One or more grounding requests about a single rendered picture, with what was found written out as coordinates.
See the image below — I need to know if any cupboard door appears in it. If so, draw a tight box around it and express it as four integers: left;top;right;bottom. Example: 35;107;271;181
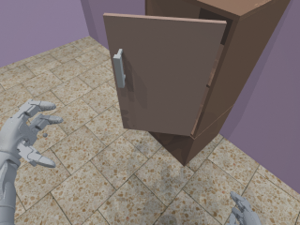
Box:
102;12;227;136

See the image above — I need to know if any robot left forearm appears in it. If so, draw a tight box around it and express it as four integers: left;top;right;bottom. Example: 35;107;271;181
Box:
0;151;21;225

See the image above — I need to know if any robot left hand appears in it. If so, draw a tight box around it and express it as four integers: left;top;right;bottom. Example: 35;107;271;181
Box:
0;98;64;168

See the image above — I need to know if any robot right hand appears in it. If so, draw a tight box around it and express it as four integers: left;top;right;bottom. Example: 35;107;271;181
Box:
226;191;262;225

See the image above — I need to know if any handle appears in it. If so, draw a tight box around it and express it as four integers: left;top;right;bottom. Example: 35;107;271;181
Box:
113;49;126;88

